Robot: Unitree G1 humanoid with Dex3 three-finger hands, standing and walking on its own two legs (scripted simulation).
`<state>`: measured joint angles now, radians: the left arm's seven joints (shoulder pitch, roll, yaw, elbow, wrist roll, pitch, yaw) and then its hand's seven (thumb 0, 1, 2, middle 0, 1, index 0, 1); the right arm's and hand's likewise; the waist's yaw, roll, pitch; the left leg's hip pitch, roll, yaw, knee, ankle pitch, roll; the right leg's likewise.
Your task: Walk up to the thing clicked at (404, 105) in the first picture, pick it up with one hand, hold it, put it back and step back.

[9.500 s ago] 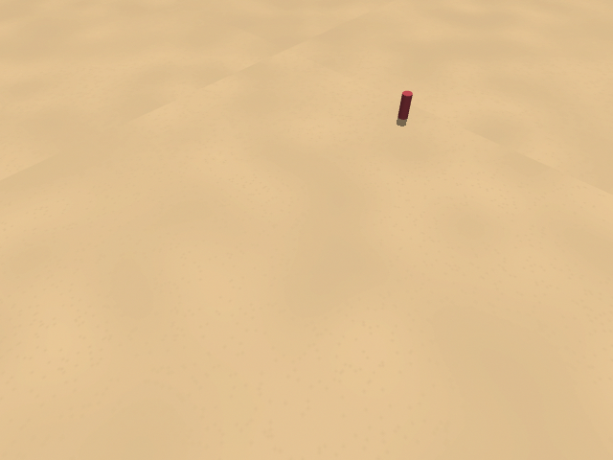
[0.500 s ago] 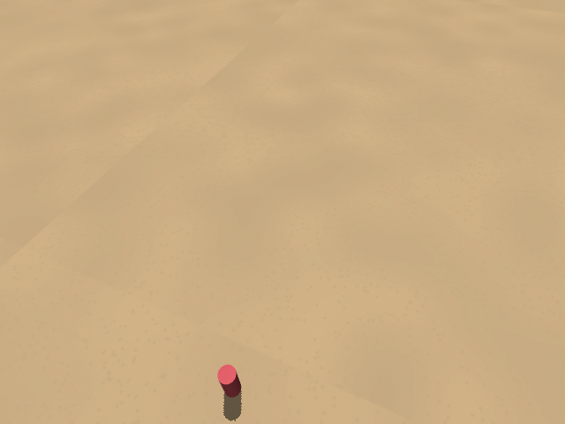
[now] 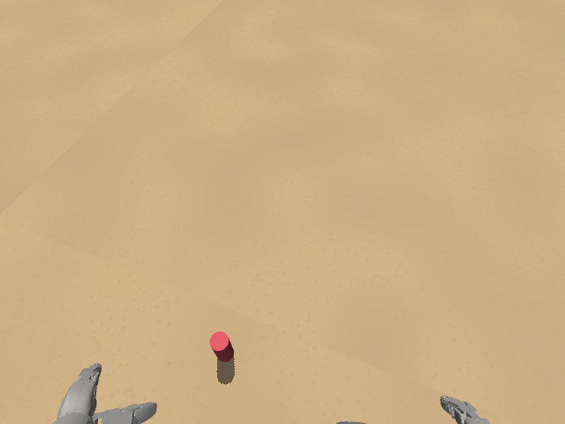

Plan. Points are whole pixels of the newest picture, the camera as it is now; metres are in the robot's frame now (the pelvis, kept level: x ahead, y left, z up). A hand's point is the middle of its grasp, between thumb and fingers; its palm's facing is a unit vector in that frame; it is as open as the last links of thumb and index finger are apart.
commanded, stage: go down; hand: left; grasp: from the side
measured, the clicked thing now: (222, 347) +0.39 +0.18 -0.68
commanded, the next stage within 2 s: none
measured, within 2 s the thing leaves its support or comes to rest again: neither
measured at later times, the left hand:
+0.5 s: hand (116, 422) +0.16 +0.27 -0.17, palm faces +0.07 -0.94 -0.33, open 17.3 cm
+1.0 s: hand (111, 421) +0.17 +0.30 -0.22, palm faces +0.11 -0.95 -0.28, open 17.2 cm
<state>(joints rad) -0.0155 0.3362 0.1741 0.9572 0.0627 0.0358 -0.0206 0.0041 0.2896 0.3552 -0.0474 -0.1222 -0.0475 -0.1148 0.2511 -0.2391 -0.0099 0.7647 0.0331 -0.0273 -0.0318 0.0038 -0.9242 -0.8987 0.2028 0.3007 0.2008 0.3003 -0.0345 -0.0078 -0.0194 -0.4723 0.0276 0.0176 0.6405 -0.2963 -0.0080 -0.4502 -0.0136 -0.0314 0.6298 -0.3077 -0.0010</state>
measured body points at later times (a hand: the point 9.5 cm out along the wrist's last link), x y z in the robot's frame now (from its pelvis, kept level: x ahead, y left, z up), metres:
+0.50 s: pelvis +0.02 +0.01 -0.05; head +0.09 +0.02 +0.39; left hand +0.16 +0.32 -0.15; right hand +0.18 -0.25 -0.13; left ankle +0.01 +0.12 -0.72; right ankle +0.00 -0.12 -0.72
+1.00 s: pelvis -0.02 +0.01 -0.12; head +0.10 +0.03 +0.31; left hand +0.16 +0.35 -0.20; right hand +0.16 -0.25 -0.20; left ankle +0.01 +0.12 -0.72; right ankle +0.00 -0.12 -0.72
